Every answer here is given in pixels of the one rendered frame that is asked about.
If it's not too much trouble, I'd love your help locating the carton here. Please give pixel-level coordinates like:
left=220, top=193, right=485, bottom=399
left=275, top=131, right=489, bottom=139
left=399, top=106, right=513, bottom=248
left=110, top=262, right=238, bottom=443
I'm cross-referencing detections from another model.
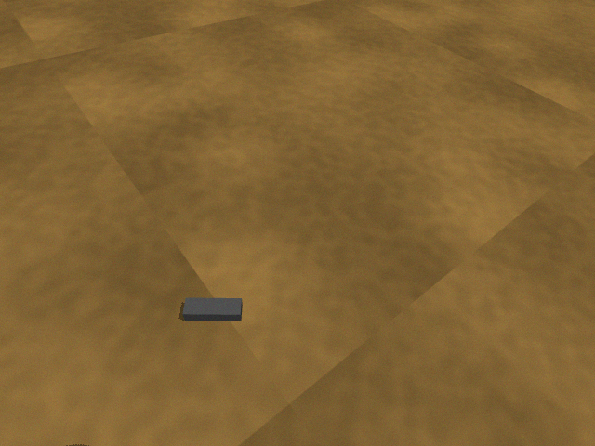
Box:
left=182, top=297, right=243, bottom=321

